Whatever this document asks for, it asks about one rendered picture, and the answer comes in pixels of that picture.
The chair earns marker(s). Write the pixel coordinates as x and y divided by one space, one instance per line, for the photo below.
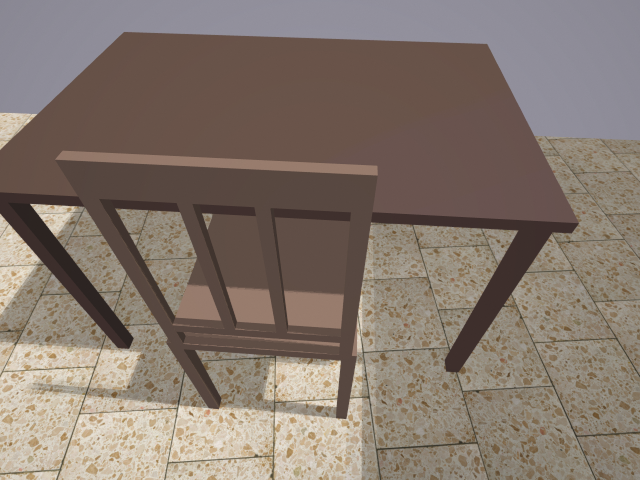
261 284

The table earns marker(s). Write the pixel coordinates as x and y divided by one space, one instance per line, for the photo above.
439 121

